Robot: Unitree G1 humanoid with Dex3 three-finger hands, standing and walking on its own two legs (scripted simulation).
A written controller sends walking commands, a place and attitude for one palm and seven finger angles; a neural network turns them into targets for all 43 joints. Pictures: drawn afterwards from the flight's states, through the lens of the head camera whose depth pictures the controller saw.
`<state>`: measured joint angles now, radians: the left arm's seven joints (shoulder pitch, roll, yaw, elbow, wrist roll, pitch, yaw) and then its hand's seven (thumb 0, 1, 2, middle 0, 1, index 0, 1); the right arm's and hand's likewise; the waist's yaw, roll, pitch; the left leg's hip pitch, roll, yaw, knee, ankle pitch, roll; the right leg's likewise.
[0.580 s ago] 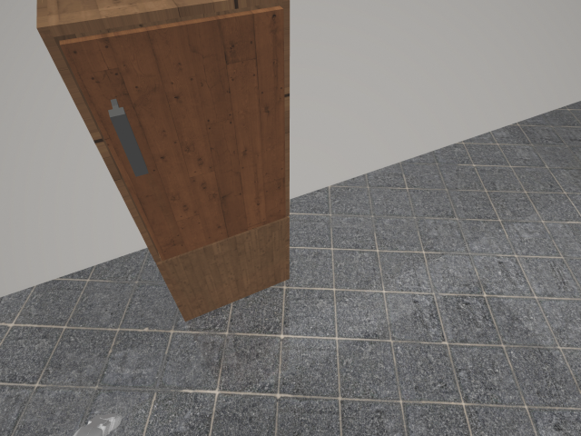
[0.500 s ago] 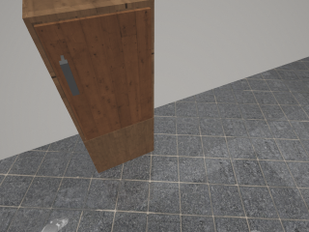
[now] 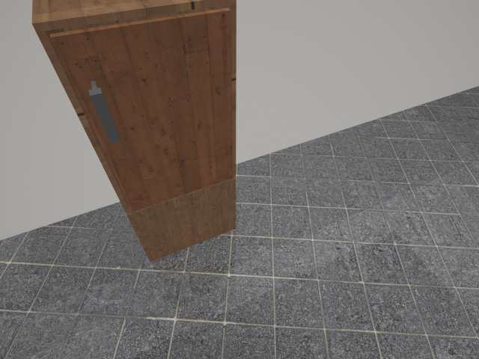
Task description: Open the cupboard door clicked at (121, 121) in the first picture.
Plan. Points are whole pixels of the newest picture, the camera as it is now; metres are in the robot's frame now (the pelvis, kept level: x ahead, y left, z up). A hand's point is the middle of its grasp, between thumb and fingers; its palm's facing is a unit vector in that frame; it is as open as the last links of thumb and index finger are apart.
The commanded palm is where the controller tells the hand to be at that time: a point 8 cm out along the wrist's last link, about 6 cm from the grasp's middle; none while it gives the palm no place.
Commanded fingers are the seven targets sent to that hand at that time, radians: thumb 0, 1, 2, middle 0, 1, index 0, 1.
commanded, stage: stand and wait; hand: left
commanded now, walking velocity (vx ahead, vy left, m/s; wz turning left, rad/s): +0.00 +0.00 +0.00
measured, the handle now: (104, 112) +0.61 +0.36 +0.06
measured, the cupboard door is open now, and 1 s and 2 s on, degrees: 0 0 0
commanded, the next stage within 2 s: look at it before walking up in 0.34 s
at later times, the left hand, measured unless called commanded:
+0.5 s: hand out of the picture +0.07 +0.23 -0.15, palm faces -0.03 -0.95 -0.32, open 7.4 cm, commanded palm none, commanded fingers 0.00 0.90 0.90 -0.20 -0.30 -0.20 -0.30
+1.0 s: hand out of the picture +0.06 +0.24 -0.16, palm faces -0.03 -0.95 -0.31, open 7.4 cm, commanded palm none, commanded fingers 0.00 0.90 0.90 -0.20 -0.30 -0.20 -0.30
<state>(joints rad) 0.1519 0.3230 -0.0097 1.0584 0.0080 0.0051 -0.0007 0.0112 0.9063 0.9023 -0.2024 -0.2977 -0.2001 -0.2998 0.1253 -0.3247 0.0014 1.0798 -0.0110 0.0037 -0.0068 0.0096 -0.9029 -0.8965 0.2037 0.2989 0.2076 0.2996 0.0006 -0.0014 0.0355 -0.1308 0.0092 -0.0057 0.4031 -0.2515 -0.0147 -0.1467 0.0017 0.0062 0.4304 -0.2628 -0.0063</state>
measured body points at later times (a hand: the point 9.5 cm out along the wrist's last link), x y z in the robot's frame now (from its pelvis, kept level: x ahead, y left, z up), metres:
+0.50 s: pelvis -0.01 +0.00 +0.00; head -0.01 -0.01 +0.45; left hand +0.07 +0.28 -0.13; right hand +0.05 -0.29 -0.14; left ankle -0.02 +0.13 -0.74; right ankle -0.02 -0.11 -0.74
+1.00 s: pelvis -0.01 +0.00 +0.00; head +0.00 +0.00 +0.45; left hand +0.06 +0.29 -0.13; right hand +0.06 -0.29 -0.14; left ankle -0.02 +0.13 -0.74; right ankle -0.02 -0.11 -0.74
